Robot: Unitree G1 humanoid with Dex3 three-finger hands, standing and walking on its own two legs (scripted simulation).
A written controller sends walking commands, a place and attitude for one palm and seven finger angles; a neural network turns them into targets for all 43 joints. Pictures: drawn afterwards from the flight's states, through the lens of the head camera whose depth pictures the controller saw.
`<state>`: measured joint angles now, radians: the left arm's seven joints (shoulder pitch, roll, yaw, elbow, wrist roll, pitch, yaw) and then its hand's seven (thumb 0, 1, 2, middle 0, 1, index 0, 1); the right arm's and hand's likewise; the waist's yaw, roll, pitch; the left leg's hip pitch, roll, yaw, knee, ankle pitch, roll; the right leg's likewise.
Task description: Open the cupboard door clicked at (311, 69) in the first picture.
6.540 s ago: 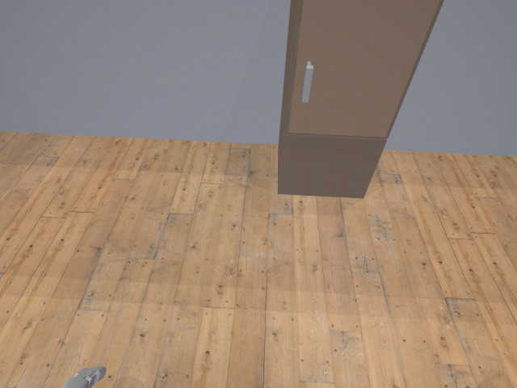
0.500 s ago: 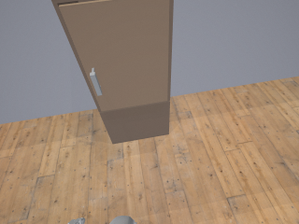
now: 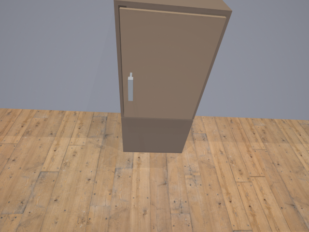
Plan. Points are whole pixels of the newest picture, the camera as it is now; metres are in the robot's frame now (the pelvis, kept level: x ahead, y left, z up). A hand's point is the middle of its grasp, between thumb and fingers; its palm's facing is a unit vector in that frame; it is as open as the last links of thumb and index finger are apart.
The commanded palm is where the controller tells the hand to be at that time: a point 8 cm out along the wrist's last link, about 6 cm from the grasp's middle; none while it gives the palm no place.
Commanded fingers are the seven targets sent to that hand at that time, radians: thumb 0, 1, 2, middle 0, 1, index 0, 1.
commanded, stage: take the last steps up to it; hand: left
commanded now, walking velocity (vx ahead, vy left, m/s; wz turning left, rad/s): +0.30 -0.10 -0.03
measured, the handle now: (130, 86) +0.77 +0.16 -0.11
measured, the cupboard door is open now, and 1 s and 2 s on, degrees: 0 0 0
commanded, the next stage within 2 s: come to a stop and stand still in 0.66 s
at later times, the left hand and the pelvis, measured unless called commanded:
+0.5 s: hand (128, 222) +0.19 +0.08 -0.17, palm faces +0.05 -0.97 -0.24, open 7.2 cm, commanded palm none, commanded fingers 0.00 0.90 0.90 -0.20 -0.30 -0.20 -0.30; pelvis +0.13 -0.11 -0.01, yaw +0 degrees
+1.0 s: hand (134, 221) +0.20 +0.07 -0.20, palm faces +0.09 -0.99 -0.14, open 7.3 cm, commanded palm none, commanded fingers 0.00 0.90 0.90 -0.20 -0.30 -0.20 -0.30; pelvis +0.26 -0.08 -0.01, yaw -1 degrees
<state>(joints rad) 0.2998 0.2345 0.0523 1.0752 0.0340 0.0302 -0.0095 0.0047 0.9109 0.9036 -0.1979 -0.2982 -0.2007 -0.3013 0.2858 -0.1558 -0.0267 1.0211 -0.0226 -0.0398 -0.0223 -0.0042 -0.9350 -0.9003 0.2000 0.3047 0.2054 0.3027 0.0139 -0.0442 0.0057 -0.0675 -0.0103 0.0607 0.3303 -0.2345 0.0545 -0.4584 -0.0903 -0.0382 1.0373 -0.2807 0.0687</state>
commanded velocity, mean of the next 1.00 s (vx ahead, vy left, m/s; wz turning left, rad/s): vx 0.09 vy -0.06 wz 0.03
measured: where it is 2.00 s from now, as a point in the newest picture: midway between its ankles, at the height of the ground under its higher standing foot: outside the picture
